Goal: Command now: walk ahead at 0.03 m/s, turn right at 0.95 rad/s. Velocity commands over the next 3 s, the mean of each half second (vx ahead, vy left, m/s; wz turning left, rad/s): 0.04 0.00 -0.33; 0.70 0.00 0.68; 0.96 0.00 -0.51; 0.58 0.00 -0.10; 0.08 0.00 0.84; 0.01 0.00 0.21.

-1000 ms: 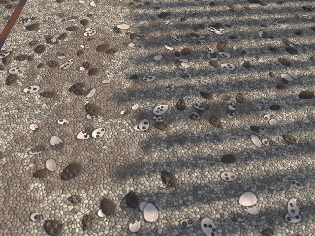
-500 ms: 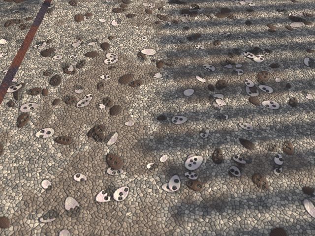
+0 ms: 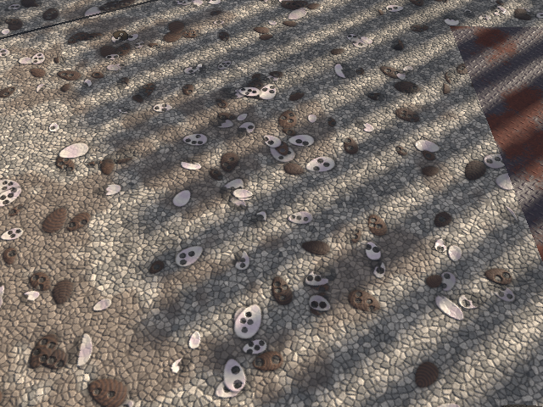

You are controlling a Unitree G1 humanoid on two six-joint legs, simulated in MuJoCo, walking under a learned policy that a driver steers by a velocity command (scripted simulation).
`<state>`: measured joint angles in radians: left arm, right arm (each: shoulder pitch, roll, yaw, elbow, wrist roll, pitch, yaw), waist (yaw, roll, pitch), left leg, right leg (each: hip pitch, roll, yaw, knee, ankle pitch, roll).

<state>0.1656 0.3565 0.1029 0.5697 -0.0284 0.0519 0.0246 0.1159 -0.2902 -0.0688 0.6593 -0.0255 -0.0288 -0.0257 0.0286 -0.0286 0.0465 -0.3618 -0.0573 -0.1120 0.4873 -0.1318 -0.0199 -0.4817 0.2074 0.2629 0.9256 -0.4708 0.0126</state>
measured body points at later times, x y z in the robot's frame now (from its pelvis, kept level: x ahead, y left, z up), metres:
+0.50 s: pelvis +0.01 -0.01 +0.01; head +0.03 -0.03 +0.46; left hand +0.22 +0.22 -0.07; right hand +0.05 -0.30 -0.12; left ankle +0.02 +0.13 -0.66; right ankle -0.02 -0.12 -0.73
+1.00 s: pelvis +0.21 +0.13 -0.01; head +0.22 +0.15 +0.44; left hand +0.25 +0.41 -0.13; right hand +0.38 -0.12 -0.10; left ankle +0.18 +0.18 -0.73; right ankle +0.17 -0.05 -0.63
